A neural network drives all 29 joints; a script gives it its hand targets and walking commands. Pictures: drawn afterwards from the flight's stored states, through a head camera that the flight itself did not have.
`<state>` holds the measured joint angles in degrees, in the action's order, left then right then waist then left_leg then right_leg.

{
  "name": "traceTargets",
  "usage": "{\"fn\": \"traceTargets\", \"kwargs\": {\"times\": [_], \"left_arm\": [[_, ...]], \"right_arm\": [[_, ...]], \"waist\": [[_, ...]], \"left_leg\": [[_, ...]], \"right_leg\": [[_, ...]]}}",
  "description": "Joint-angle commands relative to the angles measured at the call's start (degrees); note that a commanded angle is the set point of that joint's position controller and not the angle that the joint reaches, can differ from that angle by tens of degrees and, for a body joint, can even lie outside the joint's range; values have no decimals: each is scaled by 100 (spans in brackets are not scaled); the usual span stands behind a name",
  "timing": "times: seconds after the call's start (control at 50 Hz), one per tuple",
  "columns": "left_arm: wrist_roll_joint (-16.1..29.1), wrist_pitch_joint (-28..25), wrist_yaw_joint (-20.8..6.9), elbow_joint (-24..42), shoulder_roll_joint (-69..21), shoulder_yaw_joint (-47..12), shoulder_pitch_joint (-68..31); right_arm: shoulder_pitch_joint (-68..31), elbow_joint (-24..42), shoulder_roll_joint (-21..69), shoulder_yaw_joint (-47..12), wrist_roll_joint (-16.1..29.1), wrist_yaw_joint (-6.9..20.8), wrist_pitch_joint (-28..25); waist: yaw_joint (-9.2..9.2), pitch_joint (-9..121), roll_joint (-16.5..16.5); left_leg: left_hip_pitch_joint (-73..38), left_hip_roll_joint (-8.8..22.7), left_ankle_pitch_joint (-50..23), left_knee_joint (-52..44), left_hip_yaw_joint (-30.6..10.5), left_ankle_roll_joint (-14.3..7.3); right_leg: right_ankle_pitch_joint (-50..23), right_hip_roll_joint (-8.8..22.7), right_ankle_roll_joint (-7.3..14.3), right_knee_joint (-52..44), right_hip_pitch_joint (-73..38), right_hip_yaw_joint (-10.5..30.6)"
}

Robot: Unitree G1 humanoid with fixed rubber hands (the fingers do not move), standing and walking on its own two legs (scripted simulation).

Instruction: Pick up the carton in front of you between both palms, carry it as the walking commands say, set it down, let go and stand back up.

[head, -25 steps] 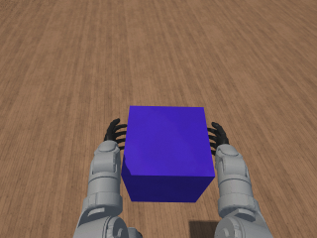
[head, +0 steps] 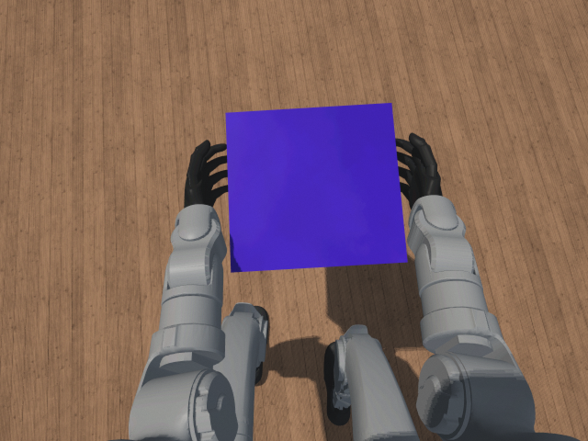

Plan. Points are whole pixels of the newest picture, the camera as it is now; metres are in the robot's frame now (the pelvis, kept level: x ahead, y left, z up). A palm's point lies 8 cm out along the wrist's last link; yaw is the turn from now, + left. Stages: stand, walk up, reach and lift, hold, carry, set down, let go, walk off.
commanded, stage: set down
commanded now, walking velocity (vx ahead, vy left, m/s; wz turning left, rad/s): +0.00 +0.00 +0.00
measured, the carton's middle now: (310, 203) +0.43 +0.02 -0.15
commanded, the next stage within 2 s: none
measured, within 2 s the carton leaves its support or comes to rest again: neither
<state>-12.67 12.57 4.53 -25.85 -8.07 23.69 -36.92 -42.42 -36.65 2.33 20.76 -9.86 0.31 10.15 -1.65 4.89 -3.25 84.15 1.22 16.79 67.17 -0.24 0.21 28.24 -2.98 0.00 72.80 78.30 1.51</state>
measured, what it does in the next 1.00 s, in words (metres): lowers itself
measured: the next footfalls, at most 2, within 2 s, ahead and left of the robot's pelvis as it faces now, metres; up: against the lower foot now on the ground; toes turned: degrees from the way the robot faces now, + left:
none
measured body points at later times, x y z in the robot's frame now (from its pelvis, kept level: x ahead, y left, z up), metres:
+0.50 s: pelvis -0.02 -0.01 -0.12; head +0.26 +0.01 +0.23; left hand +0.44 +0.20 -0.23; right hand +0.49 -0.10 -0.23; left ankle +0.11 +0.12 -0.61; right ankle +0.04 -0.12 -0.61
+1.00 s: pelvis -0.04 +0.00 -0.22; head +0.31 +0.01 +0.06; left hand +0.46 +0.22 -0.37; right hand +0.52 -0.08 -0.38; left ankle +0.11 +0.12 -0.61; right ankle +0.04 -0.12 -0.61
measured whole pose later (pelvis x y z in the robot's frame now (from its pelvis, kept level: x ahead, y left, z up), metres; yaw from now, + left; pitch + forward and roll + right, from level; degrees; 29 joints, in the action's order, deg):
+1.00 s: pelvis -0.04 +0.00 -0.22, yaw -1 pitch +47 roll +0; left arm -8.2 15.3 5.6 -42.0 3.9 29.5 -69.3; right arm -76.6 -54.8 -10.6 12.5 -5.3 -5.7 12.9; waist -7.6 -4.1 -2.8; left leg 134.4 1.2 21.7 109.1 -1.5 1.6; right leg 36.5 -5.2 -0.5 117.6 128.0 0.6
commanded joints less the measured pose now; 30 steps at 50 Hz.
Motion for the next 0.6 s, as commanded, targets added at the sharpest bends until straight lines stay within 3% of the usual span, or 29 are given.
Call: {"fn": "traceTargets", "kwargs": {"times": [0.0,0.18,0.4,0.58], "left_arm": [[345,125,-1189,-414,-4908,-3241,-3283],[272,240,-1404,-966,-4686,-2575,-3795],[587,157,-1338,-836,-4399,-2575,-4591],[699,225,-1256,-865,-4108,-2421,-5297]], "right_arm": [[-3031,-213,5318,-2861,330,1213,142],[-3567,-738,5232,-2356,215,1081,258],[-4493,-538,4955,-2710,547,743,139],[-5229,-666,4632,-2727,677,725,207]], "waist": [[-196,4945,194],[-314,5152,55],[-517,6173,-50],[-642,6197,-108]], "left_leg": [[-3975,-893,-1055,175,37,74],[-2380,-920,-1181,1062,177,74],[-1311,-900,-1291,2100,359,186],[-908,-836,-1035,2748,404,218]], "right_leg": [[-691,-737,-9,-807,-159,-17],[-923,-754,-38,-10,717,-12],[-1129,-859,-109,1076,1143,-101],[-672,-851,-82,1812,1991,-236]]}}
